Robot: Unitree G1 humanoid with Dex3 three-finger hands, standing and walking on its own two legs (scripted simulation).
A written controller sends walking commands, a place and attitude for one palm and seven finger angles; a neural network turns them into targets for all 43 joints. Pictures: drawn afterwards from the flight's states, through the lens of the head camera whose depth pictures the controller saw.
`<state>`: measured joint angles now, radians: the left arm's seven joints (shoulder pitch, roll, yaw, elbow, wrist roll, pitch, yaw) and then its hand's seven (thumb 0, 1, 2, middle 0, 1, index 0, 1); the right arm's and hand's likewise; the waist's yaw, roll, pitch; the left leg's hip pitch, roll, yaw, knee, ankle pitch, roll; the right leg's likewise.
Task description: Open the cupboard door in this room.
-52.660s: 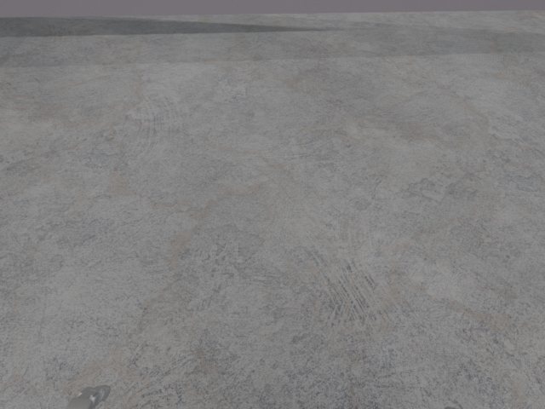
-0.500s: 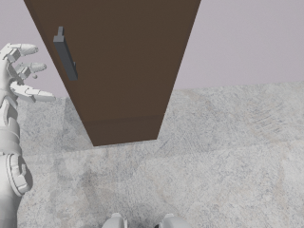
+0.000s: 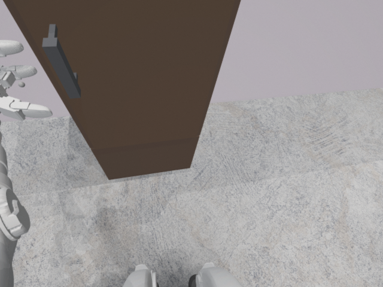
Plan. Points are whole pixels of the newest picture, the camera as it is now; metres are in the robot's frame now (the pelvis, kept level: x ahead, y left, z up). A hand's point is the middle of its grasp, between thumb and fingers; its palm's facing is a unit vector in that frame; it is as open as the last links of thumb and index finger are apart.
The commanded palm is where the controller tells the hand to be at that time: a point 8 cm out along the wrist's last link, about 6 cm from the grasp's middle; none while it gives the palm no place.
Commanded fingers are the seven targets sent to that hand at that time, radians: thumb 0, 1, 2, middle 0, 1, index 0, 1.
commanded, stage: move the hooked fingers beside the handle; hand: left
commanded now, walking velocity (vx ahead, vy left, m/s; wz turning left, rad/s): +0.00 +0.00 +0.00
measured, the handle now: (64, 63) +0.55 +0.22 +0.09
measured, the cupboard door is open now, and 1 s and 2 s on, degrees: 0 0 1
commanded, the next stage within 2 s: slide the fingers in behind the handle in 0.32 s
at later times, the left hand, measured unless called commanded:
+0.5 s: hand (27, 89) +0.48 +0.27 +0.09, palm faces +0.11 -0.99 -0.01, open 14.0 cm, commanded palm +0.45 +0.31 +0.09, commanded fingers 0.00 -0.50 0.30 -0.30 -1.20 -0.30 -1.20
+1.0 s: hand (50, 86) +0.49 +0.24 +0.09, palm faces +0.11 -0.99 +0.00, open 14.0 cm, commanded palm +0.46 +0.28 +0.09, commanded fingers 0.00 -0.50 0.30 -0.30 -1.20 -0.30 -1.20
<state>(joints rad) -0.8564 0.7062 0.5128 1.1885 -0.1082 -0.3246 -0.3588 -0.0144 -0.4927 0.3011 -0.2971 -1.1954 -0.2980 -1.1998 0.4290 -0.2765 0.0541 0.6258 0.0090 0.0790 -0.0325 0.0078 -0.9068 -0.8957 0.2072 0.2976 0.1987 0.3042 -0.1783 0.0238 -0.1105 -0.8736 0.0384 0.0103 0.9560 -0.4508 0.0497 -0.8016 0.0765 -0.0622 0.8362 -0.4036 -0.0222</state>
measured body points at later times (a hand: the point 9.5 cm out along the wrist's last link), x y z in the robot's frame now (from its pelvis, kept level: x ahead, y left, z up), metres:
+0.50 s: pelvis +0.00 +0.01 +0.00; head +0.11 +0.04 +0.44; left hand +0.47 +0.32 +0.10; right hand +0.03 -0.26 -0.10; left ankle -0.01 +0.08 -0.69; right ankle -0.01 -0.11 -0.69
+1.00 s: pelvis +0.00 +0.00 +0.00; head +0.11 +0.03 +0.43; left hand +0.48 +0.29 +0.09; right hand -0.01 -0.27 -0.10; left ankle -0.01 +0.08 -0.69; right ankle -0.01 -0.11 -0.69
